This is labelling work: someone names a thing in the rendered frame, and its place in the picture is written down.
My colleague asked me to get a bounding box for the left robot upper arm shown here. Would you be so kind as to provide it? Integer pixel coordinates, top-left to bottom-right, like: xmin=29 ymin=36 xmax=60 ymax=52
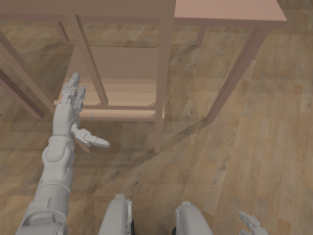
xmin=17 ymin=222 xmax=68 ymax=235

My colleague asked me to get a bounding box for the table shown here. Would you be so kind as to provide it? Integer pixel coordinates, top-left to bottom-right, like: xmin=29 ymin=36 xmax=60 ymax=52
xmin=0 ymin=0 xmax=288 ymax=122

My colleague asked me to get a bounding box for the robot right hand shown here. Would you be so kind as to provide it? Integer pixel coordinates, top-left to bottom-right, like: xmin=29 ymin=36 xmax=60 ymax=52
xmin=239 ymin=211 xmax=269 ymax=235

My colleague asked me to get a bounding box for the robot right thigh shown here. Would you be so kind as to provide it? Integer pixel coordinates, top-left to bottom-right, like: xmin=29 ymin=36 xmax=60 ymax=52
xmin=175 ymin=205 xmax=213 ymax=235

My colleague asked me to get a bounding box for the robot left hand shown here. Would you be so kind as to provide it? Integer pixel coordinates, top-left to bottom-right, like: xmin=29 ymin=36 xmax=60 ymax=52
xmin=53 ymin=72 xmax=110 ymax=148

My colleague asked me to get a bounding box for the right robot shin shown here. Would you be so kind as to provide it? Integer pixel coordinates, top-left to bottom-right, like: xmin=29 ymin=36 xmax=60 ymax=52
xmin=176 ymin=201 xmax=191 ymax=235

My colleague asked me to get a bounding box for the left robot forearm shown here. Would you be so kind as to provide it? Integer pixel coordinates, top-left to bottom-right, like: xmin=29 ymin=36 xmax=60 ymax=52
xmin=15 ymin=135 xmax=75 ymax=235

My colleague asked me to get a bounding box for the chair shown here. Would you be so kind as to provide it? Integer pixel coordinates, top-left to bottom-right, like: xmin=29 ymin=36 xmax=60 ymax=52
xmin=0 ymin=0 xmax=176 ymax=154

